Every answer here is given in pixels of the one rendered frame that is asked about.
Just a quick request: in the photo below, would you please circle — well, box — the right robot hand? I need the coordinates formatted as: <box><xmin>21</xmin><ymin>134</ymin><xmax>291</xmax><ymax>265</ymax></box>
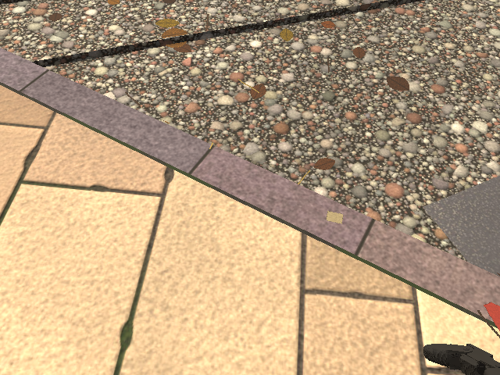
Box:
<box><xmin>423</xmin><ymin>344</ymin><xmax>500</xmax><ymax>375</ymax></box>

